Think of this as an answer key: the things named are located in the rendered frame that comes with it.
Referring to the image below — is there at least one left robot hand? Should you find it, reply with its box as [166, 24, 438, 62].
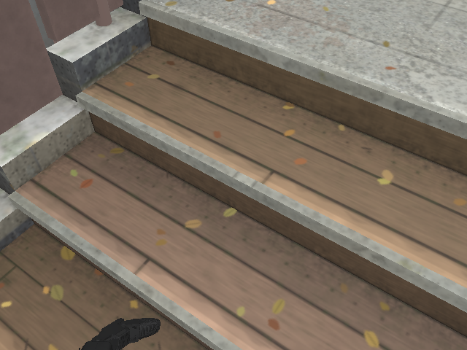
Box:
[79, 318, 161, 350]

